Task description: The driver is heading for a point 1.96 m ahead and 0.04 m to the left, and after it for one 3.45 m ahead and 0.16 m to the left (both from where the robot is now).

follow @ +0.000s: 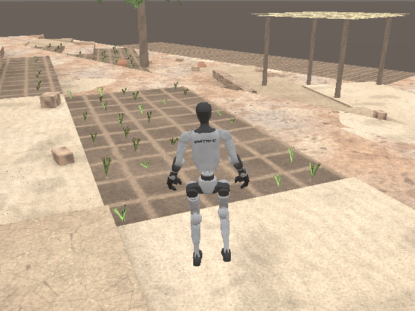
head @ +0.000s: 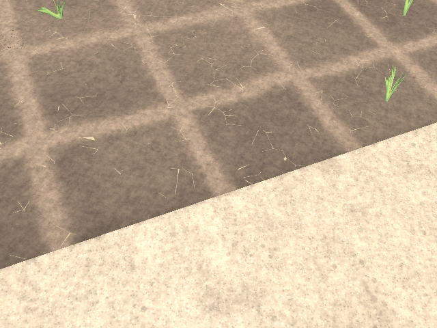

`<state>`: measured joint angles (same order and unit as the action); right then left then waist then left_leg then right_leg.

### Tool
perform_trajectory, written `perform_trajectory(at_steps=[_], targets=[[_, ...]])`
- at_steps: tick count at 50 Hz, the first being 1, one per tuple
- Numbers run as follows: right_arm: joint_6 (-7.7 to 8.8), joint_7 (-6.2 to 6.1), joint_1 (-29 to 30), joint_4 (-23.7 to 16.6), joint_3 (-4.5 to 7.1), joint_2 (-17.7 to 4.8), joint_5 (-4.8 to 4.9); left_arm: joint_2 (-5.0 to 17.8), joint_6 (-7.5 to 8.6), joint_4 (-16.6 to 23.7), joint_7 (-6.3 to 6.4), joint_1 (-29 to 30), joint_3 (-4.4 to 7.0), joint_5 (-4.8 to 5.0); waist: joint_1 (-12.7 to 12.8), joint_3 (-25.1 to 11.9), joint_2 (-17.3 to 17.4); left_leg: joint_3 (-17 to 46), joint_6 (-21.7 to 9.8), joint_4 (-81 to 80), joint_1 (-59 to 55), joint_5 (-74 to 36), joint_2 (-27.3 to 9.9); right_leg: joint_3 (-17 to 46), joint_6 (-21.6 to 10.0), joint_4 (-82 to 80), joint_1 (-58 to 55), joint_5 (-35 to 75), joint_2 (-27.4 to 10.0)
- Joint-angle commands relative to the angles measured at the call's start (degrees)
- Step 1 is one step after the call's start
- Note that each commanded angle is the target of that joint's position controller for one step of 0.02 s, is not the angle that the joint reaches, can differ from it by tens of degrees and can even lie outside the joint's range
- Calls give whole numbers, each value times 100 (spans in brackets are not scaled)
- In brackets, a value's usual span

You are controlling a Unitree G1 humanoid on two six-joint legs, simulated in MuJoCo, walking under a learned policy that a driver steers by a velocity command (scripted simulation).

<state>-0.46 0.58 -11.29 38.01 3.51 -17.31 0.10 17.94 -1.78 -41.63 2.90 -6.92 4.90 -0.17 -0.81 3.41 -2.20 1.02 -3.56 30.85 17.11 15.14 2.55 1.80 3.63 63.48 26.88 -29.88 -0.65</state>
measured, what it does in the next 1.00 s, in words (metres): steps on the spot: right foot, then left foot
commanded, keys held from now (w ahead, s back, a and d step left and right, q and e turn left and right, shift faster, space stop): q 0.32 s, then no key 0.24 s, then e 0.44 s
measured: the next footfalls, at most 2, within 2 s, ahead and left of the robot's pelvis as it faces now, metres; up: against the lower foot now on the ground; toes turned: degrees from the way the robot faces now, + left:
right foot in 0.38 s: +0.08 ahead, -0.13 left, +0.00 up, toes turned +20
left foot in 0.70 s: -0.02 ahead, +0.11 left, +0.00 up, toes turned +11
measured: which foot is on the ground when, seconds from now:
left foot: down 0.00-0.38, up 0.40-0.68, down 0.70-1.00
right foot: up 0.00-0.36, down 0.38-0.74, up 0.76-1.00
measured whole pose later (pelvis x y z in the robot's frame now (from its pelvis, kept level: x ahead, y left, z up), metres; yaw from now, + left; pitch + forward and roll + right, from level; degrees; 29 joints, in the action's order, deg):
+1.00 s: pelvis -0.01 -0.04 +0.00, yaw +7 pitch +0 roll +1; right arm -1.8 -2.4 -9.4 40.4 4.0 -17.0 0.6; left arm 18.7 -2.7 -40.4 -1.2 -10.5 4.2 1.6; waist -0.2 3.7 0.8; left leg -3.7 2.0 29.4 10.9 18.3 -3.5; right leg -2.2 2.1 42.8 20.1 -23.2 -1.0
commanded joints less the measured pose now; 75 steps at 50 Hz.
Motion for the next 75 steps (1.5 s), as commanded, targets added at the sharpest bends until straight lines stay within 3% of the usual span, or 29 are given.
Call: perform_trajectory(at_steps=[1, 10, 15, 17, 18, 19, 20, 21, 22, 24, 27, 30, 33, 35, 36, 38, 41, 43, 46, 49, 51, 52, 53, 54, 55, 57, 65, 70, 75], targets=[[57, -144, 188, -438, 222, -924, 65, 561, 95, 395, 36, 86, 171, 2, 90, -739, 811, 1762, -956, -1119, -1021, -2740, -1408, 337, 74, 290, 657, 655, -25], [-96, -241, 146, -540, 306, -1077, 36, 392, 213, 414, -75, 272, 94, 51, -75, -629, 1058, 2347, -968, -1164, -730, -1058, -1161, 427, 210, -1866, -1, 964, 238], [-162, -184, 310, -611, 324, -1076, 87, 472, 360, 414, -194, 121, 126, 103, -50, -734, 1148, 2968, -901, -909, -789, -1537, -1094, 448, 40, -2803, -564, 896, 362], [-208, -203, 491, -646, 301, -1008, 150, 470, 419, 300, -245, -236, 149, 101, 177, -838, 1114, 2936, -687, -624, -755, -1693, -921, 326, -97, -3855, -1160, 1592, 326], [-219, -225, 421, -638, 262, -886, 163, 551, 432, 246, -249, -371, 174, 59, 207, -896, 979, 2759, -447, -400, -508, -1322, -718, 405, -219, -4370, -1680, 2285, 69], [-210, -218, 105, -609, 175, -602, 73, 860, 412, 321, -230, -362, 215, -50, 12, -1054, 60, 2135, -108, 498, 23, 49, -236, 1379, -608, -4586, -2255, 2840, -954], [-167, -234, 80, -735, 202, -656, 109, 1198, 372, 310, -235, -207, 259, -215, -179, -640, -1289, 1103, 242, 1417, 1089, 1953, 687, 2601, -1575, -4717, -2122, 3782, -1798], [-122, -251, -56, -612, 334, -1098, -16, 882, 397, 428, -237, -66, 185, -210, -73, -648, -954, 1084, 523, 2763, 1162, 2268, 365, 2829, -2086, -4722, -1811, 3723, -2193], [-128, -235, -99, -480, 414, -1245, 32, 661, 400, 479, -214, 132, 103, -137, -129, -564, -617, 1098, 611, 3285, 1144, 1907, 291, 2342, -1951, -4655, -1666, 3506, -1899], [-214, -256, -150, -309, 362, -941, 19, 478, 380, 460, -182, 303, 24, 35, -121, -415, -453, 1078, 819, 3593, 1301, 1318, 268, 1658, -1580, -4515, -1766, 3188, -1342], [-218, -223, 54, -355, 204, -519, 72, 399, 321, 344, -161, 83, -48, -2, 25, -469, -589, 754, 950, 2819, 1052, 1078, 153, 1129, -1569, -4422, -1972, 3656, -1043], [-175, -189, 303, -399, 21, -117, -10, 416, 257, 253, -193, -27, -80, -10, 185, -622, -846, 276, 972, 1024, 132, 1230, -210, 1028, -1513, -4323, -1923, 3692, -908], [-130, -193, -16, -155, 122, -351, 23, 671, 192, 153, -235, -211, -47, 134, 51, -475, -792, -29, 819, -1049, -766, -243, 4, 1303, -1399, -4138, -1692, 3754, -821], [-119, -287, -270, -170, 238, -909, -39, 717, 316, 149, -276, -413, -52, 97, 70, -738, -215, 542, 452, -1013, -1810, -1689, -649, 1318, -905, -3937, -1060, 3270, -681], [-161, -318, -249, -94, 348, -1308, -84, 490, 398, 257, -312, -404, -98, 70, 251, -782, 858, 812, 25, -638, -1743, -1988, -1058, 655, -565, -3624, -678, 2321, -121], [-155, -270, -83, -148, 269, -877, -125, 546, 368, 299, -295, -52, -89, 112, 19, -599, 1130, 1204, -484, -992, -1278, -1351, -1451, 177, -247, -2889, -534, 1349, 172], [-52, -336, 41, -206, 242, -785, -101, 551, 190, 365, -247, -111, -1, 133, -50, -322, 1547, 1528, -869, -1076, -1127, -2301, -2057, 34, -207, -1427, 39, -68, 88], [7, -358, 79, -178, 245, -797, -74, 485, 91, 398, -271, -186, 32, 168, -2, -269, 1168, 1396, -1030, -1027, -1202, -3050, -2251, 93, -137, -700, 388, -500, -83], [-21, -339, 417, -175, 299, -903, 7, 326, -3, 454, -341, -206, -34, 161, 33, -375, 1077, 713, -823, -928, -1088, -3128, -1959, -179, -54, -1303, -64, 169, -183], [-86, -316, 444, -128, 322, -959, 79, 449, -46, 557, -459, -335, 9, 191, 60, -579, 1137, 367, -661, -616, -1094, -2956, -1890, -497, -159, -2311, -690, 832, -50], [-65, -294, 356, -38, 294, -861, 168, 557, -66, 469, -446, -747, 95, 138, 256, -689, 841, -20, -270, 98, -678, -2068, -1645, -609, -421, -3498, -1596, 1904, 225], [-28, -257, 11, 40, 240, -639, 35, 968, -53, 522, -367, -884, 222, 121, 193, -722, -218, -546, 236, 1267, 189, -625, -1191, 389, -728, -3967, -2394, 3564, -273], [-11, -268, 291, -316, 105, -311, -247, 1729, 10, 767, -321, -882, 337, 31, 151, -659, -1690, -589, 789, 2804, 1828, 2461, -199, 2958, -1937, -4305, -2706, 5314, -1974], [4, -314, 670, -364, 175, -566, -111, 1465, 155, 761, -382, -1141, 245, -154, 545, -1116, -929, 346, 759, 3793, 1804, 2757, -161, 3267, -2550, -4463, -2510, 4928, -2236], [-19, -322, 671, -361, 218, -689, 19, 1307, 266, 757, -393, -866, 188, -137, 358, -816, -644, 456, 680, 4042, 1965, 2287, -288, 2757, -2370, -4472, -2339, 4391, -1975], [-46, -386, 578, -178, 294, -830, -37, 1042, 281, 793, -313, -336, 120, 70, 164, -520, -235, 502, 644, 3661, 2004, 1315, -487, 2087, -1762, -4439, -2167, 3576, -1401], [8, -315, 611, -140, 223, -525, -8, 1001, 118, 882, -102, -426, 82, 80, 200, -648, -427, 488, 967, 2262, 1507, 428, -194, 1990, -1704, -4490, -2211, 3083, -923], [107, -246, 692, -145, 221, -549, 33, 1072, 39, 941, -117, -341, 130, 59, 266, -540, -583, 562, 942, 1381, 983, 553, -78, 2471, -1718, -4431, -1828, 2504, -823], [223, -125, 464, -76, 213, -570, 73, 958, -35, 963, -163, -171, 83, 76, 250, -808, -647, 439, 794, 559, 293, 546, -83, 2735, -1633, -4038, -1952, 3518, -823]])
Keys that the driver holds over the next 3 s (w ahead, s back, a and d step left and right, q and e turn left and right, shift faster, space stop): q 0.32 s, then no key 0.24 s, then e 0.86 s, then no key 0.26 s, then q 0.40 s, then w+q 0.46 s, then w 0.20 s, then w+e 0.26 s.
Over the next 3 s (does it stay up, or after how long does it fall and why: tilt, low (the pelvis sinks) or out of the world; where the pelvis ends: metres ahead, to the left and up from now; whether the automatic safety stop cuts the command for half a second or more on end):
stays up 0.34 0.03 0.01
